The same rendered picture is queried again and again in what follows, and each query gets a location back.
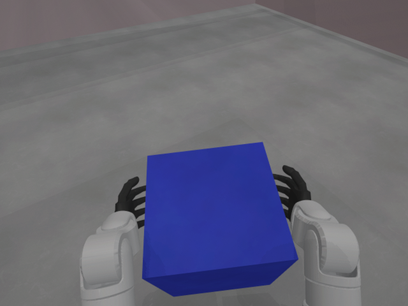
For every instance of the carton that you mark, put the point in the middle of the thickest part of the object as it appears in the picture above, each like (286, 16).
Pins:
(214, 221)

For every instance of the left robot forearm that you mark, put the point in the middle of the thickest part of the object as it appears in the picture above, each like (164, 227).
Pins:
(107, 275)

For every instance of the robot left hand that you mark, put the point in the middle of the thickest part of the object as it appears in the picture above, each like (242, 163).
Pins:
(126, 202)

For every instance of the robot right hand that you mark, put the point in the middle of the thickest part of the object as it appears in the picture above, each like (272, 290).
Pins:
(297, 192)

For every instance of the right robot forearm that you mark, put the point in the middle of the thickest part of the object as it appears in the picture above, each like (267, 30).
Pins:
(331, 256)

